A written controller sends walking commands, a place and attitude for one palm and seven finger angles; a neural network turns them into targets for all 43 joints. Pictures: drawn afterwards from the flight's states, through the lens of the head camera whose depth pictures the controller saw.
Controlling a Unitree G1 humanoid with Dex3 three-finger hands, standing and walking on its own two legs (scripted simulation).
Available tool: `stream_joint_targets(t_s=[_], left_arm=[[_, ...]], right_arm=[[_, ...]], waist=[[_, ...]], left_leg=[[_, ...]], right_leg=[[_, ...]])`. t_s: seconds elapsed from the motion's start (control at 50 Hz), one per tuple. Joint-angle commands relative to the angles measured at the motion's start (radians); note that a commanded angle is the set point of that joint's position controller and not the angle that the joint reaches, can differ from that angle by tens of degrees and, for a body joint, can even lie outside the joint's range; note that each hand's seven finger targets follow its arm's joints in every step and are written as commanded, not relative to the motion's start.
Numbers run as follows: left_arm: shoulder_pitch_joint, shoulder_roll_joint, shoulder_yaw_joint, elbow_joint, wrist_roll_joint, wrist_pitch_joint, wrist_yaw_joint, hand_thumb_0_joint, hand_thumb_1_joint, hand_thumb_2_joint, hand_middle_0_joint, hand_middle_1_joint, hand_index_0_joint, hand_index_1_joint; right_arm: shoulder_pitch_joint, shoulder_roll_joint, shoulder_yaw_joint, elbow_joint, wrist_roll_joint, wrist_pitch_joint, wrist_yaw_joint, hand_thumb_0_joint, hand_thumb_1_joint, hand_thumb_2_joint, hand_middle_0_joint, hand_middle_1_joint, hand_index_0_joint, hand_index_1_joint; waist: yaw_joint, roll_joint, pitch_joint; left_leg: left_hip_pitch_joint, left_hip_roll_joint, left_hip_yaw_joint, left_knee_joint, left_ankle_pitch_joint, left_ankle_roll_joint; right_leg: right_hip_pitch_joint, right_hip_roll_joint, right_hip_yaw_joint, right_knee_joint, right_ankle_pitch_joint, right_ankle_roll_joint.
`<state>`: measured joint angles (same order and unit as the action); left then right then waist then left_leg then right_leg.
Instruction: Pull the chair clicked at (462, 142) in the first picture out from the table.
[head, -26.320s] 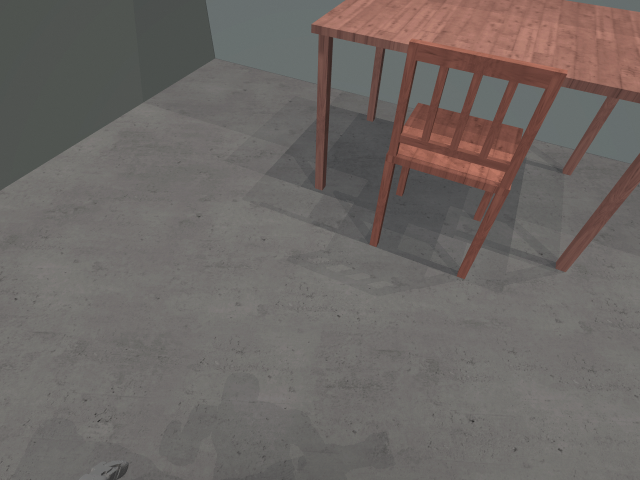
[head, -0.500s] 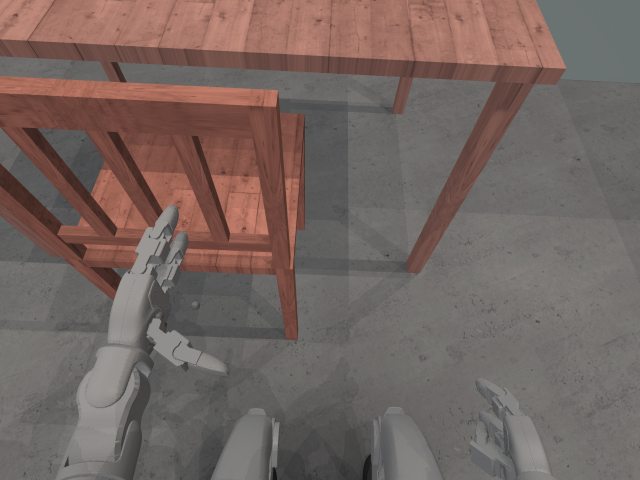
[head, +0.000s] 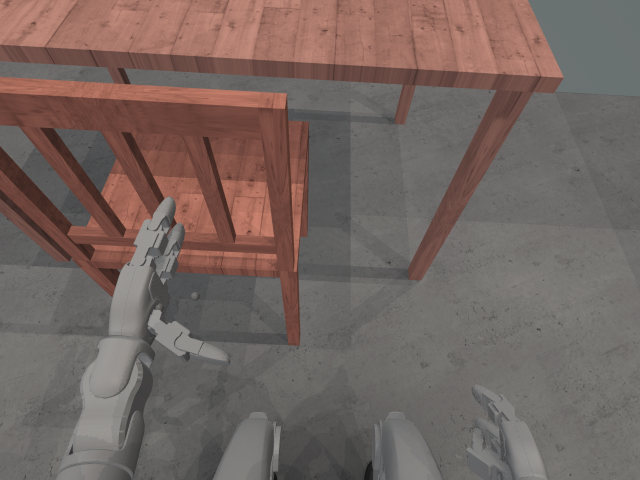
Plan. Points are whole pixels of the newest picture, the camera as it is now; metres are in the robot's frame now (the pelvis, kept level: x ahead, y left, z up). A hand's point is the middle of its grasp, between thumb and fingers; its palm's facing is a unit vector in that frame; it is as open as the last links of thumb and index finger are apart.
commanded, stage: aim the fingers beside a spindle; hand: left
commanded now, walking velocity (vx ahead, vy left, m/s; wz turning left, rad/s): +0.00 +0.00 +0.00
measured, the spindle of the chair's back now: (148, 190) +0.48 +0.26 +0.02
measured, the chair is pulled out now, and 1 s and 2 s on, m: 0.00 0.00 0.00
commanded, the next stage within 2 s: push the fingers through the gap in 0.58 s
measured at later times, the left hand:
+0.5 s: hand (197, 307) +0.31 +0.16 +0.03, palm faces -0.07 -1.00 -0.04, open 16.9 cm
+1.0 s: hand (200, 275) +0.35 +0.16 +0.03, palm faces -0.05 -1.00 -0.05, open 16.9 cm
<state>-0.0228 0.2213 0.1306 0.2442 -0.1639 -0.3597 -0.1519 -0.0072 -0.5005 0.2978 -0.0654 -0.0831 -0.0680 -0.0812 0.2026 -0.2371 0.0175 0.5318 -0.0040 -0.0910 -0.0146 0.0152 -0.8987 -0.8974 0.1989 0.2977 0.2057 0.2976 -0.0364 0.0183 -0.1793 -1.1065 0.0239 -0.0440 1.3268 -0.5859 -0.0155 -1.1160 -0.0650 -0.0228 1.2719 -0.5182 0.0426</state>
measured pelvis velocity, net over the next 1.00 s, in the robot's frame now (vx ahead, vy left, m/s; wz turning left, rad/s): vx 0.00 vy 0.00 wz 0.00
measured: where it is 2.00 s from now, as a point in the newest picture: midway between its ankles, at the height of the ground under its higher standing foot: outside the picture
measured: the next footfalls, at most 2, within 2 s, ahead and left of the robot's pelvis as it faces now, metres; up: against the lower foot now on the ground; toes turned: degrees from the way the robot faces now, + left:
none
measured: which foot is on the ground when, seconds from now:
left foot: down 0.00-1.00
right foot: down 0.00-1.00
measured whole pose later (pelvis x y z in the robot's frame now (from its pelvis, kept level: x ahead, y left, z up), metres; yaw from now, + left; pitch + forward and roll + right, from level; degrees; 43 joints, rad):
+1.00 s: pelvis +0.00 +0.00 -0.01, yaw +0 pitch +22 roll -2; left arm -0.18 0.25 0.16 0.34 -0.18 -0.33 -0.18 -0.01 -0.50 0.30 -0.06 -0.08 -0.06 -0.08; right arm 0.19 -0.25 0.02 0.56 0.00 -0.09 -0.02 0.01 -0.90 -0.90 0.20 0.30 0.21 0.30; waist -0.04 0.02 -0.17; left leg -1.16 0.03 -0.06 1.36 -0.59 -0.02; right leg -1.16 -0.06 -0.03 1.30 -0.52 0.04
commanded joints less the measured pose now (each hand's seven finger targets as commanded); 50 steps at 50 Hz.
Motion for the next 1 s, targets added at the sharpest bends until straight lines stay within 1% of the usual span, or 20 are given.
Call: stream_joint_targets(t_s=[0.0,0.04,0.08,0.12,0.2,0.24,0.32,0.38,0.42,0.48,0.54,0.58,0.62,0.66,0.72,0.74,0.76,0.82,0.92,0.98], left_arm=[[-0.160,0.110,0.054,-0.150,-0.018,-0.040,-0.037,0.000,-0.500,0.300,-0.060,-0.080,-0.060,-0.080],[-0.183,0.133,0.051,-0.288,-0.033,-0.072,-0.055,0.000,-0.500,0.300,-0.060,-0.080,-0.060,-0.080],[-0.200,0.148,0.041,-0.393,-0.042,-0.095,-0.052,0.000,-0.500,0.300,-0.060,-0.080,-0.060,-0.080],[-0.196,0.151,0.042,-0.410,-0.042,-0.105,-0.036,0.000,-0.500,0.300,-0.060,-0.080,-0.060,-0.080],[-0.149,0.129,0.066,-0.173,-0.023,-0.057,-0.012,0.000,-0.500,0.300,-0.060,-0.080,-0.060,-0.080],[-0.127,0.101,0.060,-0.065,-0.018,-0.028,-0.018,0.000,-0.500,0.300,-0.060,-0.080,-0.060,-0.080],[-0.095,0.119,0.072,-0.159,-0.031,-0.023,-0.051,0.000,-0.500,0.300,-0.060,-0.080,-0.060,-0.080],[-0.091,0.148,0.068,-0.371,-0.046,-0.066,-0.053,0.000,-0.500,0.300,-0.060,-0.080,-0.060,-0.080],[-0.102,0.165,0.075,-0.437,-0.049,-0.095,-0.036,0.000,-0.500,0.300,-0.060,-0.080,-0.060,-0.080],[-0.069,0.127,0.049,-0.388,-0.033,-0.101,-0.007,0.000,-0.500,0.300,-0.060,-0.080,-0.060,-0.080],[-0.034,0.075,0.024,-0.207,-0.021,-0.067,-0.005,0.000,-0.500,0.300,-0.060,-0.080,-0.060,-0.080],[-0.031,0.043,-0.004,-0.126,-0.012,-0.043,-0.025,0.000,-0.500,0.300,-0.060,-0.080,-0.060,-0.080],[-0.107,0.070,0.004,-0.133,-0.013,-0.033,-0.045,0.000,-0.500,0.300,-0.060,-0.080,-0.060,-0.080],[-0.113,0.113,0.039,-0.211,-0.021,-0.046,-0.056,0.000,-0.500,0.300,-0.060,-0.080,-0.060,-0.080],[-0.231,0.175,0.079,-0.361,-0.025,-0.095,-0.041,0.000,-0.500,0.300,-0.060,-0.080,-0.060,-0.080],[-0.254,0.164,0.063,-0.375,-0.027,-0.106,-0.032,0.000,-0.500,0.300,-0.060,-0.080,-0.060,-0.080],[-0.268,0.198,0.099,-0.380,-0.027,-0.116,-0.016,0.000,-0.500,0.300,-0.060,-0.080,-0.060,-0.080],[-0.261,0.144,0.073,-0.244,-0.019,-0.108,0.000,0.000,-0.500,0.300,-0.060,-0.080,-0.060,-0.080],[-0.286,0.119,0.049,-0.021,-0.010,-0.006,-0.042,0.000,-0.500,0.300,-0.060,-0.080,-0.060,-0.080],[-0.331,0.151,0.074,-0.095,-0.023,0.006,-0.060,0.000,-0.500,0.300,-0.060,-0.080,-0.060,-0.080]], right_arm=[[-0.018,-0.153,-0.061,-0.153,0.008,-0.037,-0.015,0.000,-0.900,-0.900,0.200,0.300,0.200,0.300],[-0.021,-0.147,-0.065,-0.165,0.007,-0.049,-0.020,0.000,-0.900,-0.900,0.200,0.300,0.200,0.300],[-0.015,-0.142,-0.064,-0.161,0.004,-0.061,-0.024,0.000,-0.900,-0.900,0.200,0.300,0.200,0.300],[-0.007,-0.140,-0.062,-0.141,0.001,-0.070,-0.027,0.000,-0.900,-0.900,0.200,0.300,0.200,0.300],[-0.003,-0.147,-0.057,-0.105,0.001,-0.059,-0.025,0.000,-0.900,-0.900,0.200,0.300,0.200,0.300],[-0.004,-0.152,-0.058,-0.109,0.006,-0.047,-0.020,0.000,-0.900,-0.900,0.200,0.300,0.200,0.300],[-0.010,-0.151,-0.067,-0.151,0.007,-0.042,-0.011,0.000,-0.900,-0.900,0.200,0.300,0.200,0.300],[-0.008,-0.138,-0.071,-0.174,0.004,-0.051,-0.010,0.000,-0.900,-0.900,0.200,0.300,0.200,0.300],[-0.004,-0.134,-0.070,-0.163,0.002,-0.056,-0.014,0.000,-0.900,-0.900,0.200,0.300,0.200,0.300],[-0.006,-0.130,-0.064,-0.140,-0.001,-0.061,-0.015,0.000,-0.900,-0.900,0.200,0.300,0.200,0.300],[-0.005,-0.142,-0.063,-0.124,0.002,-0.054,-0.012,0.000,-0.900,-0.900,0.200,0.300,0.200,0.300],[-0.005,-0.148,-0.063,-0.128,0.007,-0.050,-0.010,0.000,-0.900,-0.900,0.200,0.300,0.200,0.300],[-0.012,-0.154,-0.064,-0.132,0.009,-0.048,-0.014,0.000,-0.900,-0.900,0.200,0.300,0.200,0.300],[-0.013,-0.152,-0.069,-0.153,0.008,-0.052,-0.019,0.000,-0.900,-0.900,0.200,0.300,0.200,0.300],[-0.020,-0.142,-0.066,-0.149,-0.001,-0.062,-0.027,0.000,-0.900,-0.900,0.200,0.300,0.200,0.300],[-0.020,-0.137,-0.062,-0.143,-0.005,-0.067,-0.028,0.000,-0.900,-0.900,0.200,0.300,0.200,0.300],[-0.016,-0.140,-0.061,-0.132,-0.007,-0.069,-0.031,0.000,-0.900,-0.900,0.200,0.300,0.200,0.300],[-0.019,-0.138,-0.056,-0.104,-0.007,-0.067,-0.027,0.000,-0.900,-0.900,0.200,0.300,0.200,0.300],[-0.001,-0.162,-0.056,-0.103,0.007,-0.041,-0.022,0.000,-0.900,-0.900,0.200,0.300,0.200,0.300],[0.006,-0.163,-0.062,-0.120,0.010,-0.039,-0.026,0.000,-0.900,-0.900,0.200,0.300,0.200,0.300]], waist=[[-0.007,-0.007,-0.297],[0.007,0.049,-0.409],[0.004,0.094,-0.460],[-0.008,0.098,-0.440],[-0.030,-0.007,-0.258],[-0.030,-0.059,-0.215],[0.015,0.000,-0.352],[0.024,0.066,-0.473],[0.012,0.064,-0.458],[-0.009,0.064,-0.358],[-0.031,-0.034,-0.225],[-0.034,-0.064,-0.199],[-0.032,-0.042,-0.231],[-0.007,0.000,-0.313],[0.005,0.081,-0.422],[-0.007,0.088,-0.418],[-0.008,0.079,-0.425],[-0.027,0.055,-0.346],[-0.037,-0.019,-0.285],[-0.016,0.029,-0.392]], left_leg=[[0.146,-0.037,0.022,-0.201,0.161,0.027],[0.231,-0.033,0.022,-0.203,0.250,0.026],[0.303,-0.028,0.013,-0.205,0.321,0.024],[0.323,-0.023,0.001,-0.204,0.355,0.022],[0.175,-0.026,0.000,-0.202,0.224,0.022],[0.122,-0.031,0.007,-0.201,0.164,0.024],[0.182,-0.034,0.025,-0.202,0.261,0.023],[0.294,-0.028,0.026,-0.199,0.404,0.023],[0.314,-0.023,0.016,-0.200,0.427,0.023],[0.288,-0.021,0.004,-0.204,0.385,0.019],[0.175,-0.025,0.003,-0.204,0.238,0.021],[0.133,-0.031,0.010,-0.198,0.179,0.025],[0.125,-0.035,0.016,-0.190,0.149,0.026],[0.165,-0.035,0.017,-0.191,0.207,0.027],[0.254,-0.032,0.016,-0.182,0.300,0.025],[0.263,-0.032,0.014,-0.176,0.314,0.026],[0.257,-0.027,0.004,-0.171,0.327,0.025],[0.213,-0.028,0.003,-0.169,0.269,0.021],[0.130,-0.033,0.012,-0.187,0.165,0.024],[0.191,-0.031,0.019,-0.193,0.231,0.024]], right_leg=[[0.204,0.051,-0.026,-0.174,0.090,-0.069],[0.254,0.050,-0.019,-0.168,0.161,-0.073],[0.266,0.050,-0.021,-0.165,0.208,-0.074],[0.244,0.050,-0.030,-0.161,0.222,-0.072],[0.180,0.055,-0.044,-0.167,0.133,-0.066],[0.167,0.055,-0.044,-0.175,0.089,-0.063],[0.253,0.049,-0.028,-0.162,0.184,-0.071],[0.313,0.047,-0.019,-0.154,0.308,-0.072],[0.305,0.050,-0.023,-0.154,0.316,-0.071],[0.238,0.052,-0.037,-0.153,0.258,-0.070],[0.185,0.056,-0.049,-0.171,0.150,-0.065],[0.172,0.055,-0.045,-0.178,0.108,-0.063],[0.176,0.051,-0.034,-0.178,0.086,-0.065],[0.215,0.051,-0.028,-0.162,0.130,-0.071],[0.236,0.047,-0.019,-0.146,0.195,-0.075],[0.228,0.048,-0.019,-0.146,0.204,-0.073],[0.215,0.051,-0.025,-0.134,0.204,-0.074],[0.165,0.052,-0.036,-0.138,0.157,-0.070],[0.168,0.053,-0.032,-0.167,0.093,-0.067],[0.217,0.049,-0.022,-0.169,0.152,-0.069]])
